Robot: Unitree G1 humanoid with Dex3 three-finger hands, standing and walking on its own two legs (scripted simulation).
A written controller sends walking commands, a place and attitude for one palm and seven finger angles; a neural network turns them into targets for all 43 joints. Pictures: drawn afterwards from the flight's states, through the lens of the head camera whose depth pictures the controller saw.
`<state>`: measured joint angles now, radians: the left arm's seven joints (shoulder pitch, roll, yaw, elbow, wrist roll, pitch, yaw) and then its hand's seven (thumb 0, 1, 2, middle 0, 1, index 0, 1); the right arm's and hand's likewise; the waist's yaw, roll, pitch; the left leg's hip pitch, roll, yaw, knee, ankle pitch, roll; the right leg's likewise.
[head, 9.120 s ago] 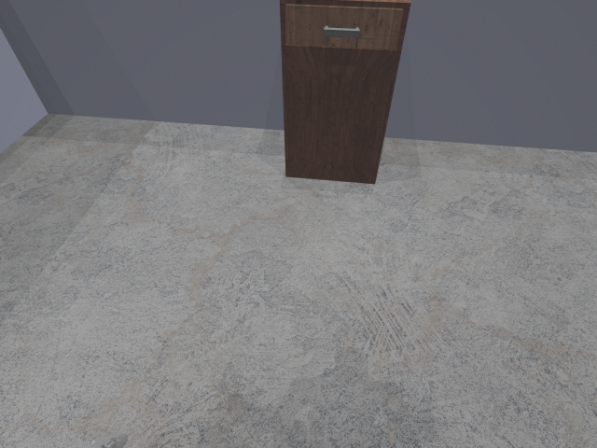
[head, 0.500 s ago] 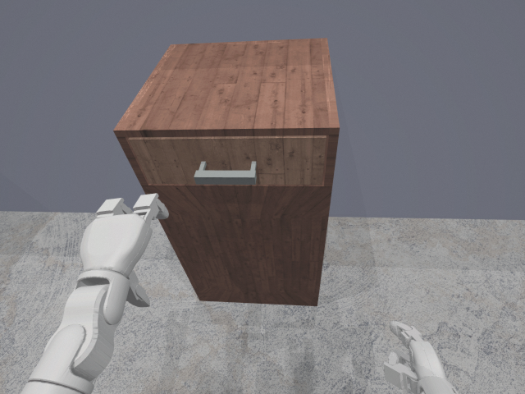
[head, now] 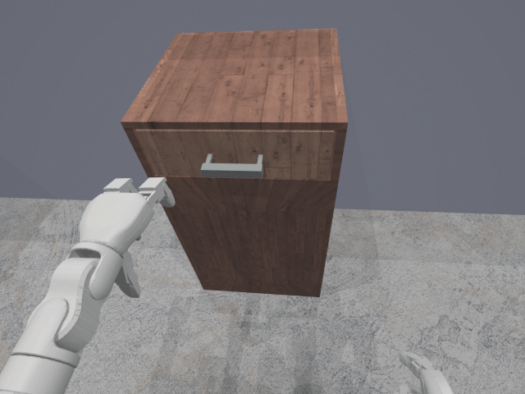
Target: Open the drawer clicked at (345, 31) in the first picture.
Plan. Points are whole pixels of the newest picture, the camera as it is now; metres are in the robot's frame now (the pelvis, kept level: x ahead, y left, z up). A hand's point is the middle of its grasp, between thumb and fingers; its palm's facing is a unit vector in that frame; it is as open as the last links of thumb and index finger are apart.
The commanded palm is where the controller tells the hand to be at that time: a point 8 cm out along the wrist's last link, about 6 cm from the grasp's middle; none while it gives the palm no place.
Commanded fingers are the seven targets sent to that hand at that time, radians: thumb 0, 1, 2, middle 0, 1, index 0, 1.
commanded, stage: raise the hand with hooked fingers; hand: left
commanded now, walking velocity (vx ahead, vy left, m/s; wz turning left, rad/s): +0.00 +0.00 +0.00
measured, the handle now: (233, 164) +0.57 +0.15 -0.01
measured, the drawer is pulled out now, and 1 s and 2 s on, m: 0.00 0.00 0.00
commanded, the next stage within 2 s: move the hooked fingers above the handle in 0.12 s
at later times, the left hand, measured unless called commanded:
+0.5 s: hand (166, 224) +0.34 +0.20 +0.07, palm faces -0.03 -0.06 -1.00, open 13.8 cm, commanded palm +0.33 +0.22 +0.14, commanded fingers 0.00 -0.50 0.30 -0.30 -1.20 -0.30 -1.20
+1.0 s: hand (193, 193) +0.41 +0.18 +0.06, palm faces +0.02 -0.05 -1.00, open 13.8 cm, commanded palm +0.40 +0.19 +0.13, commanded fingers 0.00 -0.50 0.30 -0.30 -1.20 -0.30 -1.20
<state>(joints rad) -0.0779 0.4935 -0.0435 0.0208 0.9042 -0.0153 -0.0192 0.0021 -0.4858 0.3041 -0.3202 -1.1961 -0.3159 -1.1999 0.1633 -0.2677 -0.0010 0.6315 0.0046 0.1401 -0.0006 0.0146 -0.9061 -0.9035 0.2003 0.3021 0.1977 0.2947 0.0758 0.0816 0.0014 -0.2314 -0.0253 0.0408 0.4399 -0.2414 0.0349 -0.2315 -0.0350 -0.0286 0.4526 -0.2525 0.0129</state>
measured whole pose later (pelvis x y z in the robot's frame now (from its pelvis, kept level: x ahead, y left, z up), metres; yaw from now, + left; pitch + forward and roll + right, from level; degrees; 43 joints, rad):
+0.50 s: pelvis -0.01 -0.02 +0.00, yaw +1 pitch +3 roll +0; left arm -0.30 0.47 -0.12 0.30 0.94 -0.06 0.04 0.00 -0.49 0.30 -0.32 -1.20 -0.32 -1.20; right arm 0.13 -0.25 0.00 0.66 0.02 0.09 -0.05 0.01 -0.91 -0.90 0.20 0.30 0.20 0.29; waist 0.06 0.06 -0.01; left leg -0.27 0.00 0.02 0.46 -0.23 0.01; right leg -0.27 -0.02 -0.05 0.48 -0.26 -0.01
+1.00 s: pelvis +0.02 -0.01 -0.01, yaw -1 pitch +8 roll +1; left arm -0.46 0.40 -0.15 0.48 1.00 0.01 0.16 0.00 -0.49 0.30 -0.32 -1.20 -0.32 -1.20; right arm 0.21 -0.25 -0.04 0.69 0.03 0.12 -0.02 0.01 -0.91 -0.90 0.20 0.30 0.20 0.29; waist 0.02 0.06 -0.06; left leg -0.36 -0.01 0.05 0.52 -0.30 0.02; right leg -0.37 -0.02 -0.02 0.54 -0.31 0.00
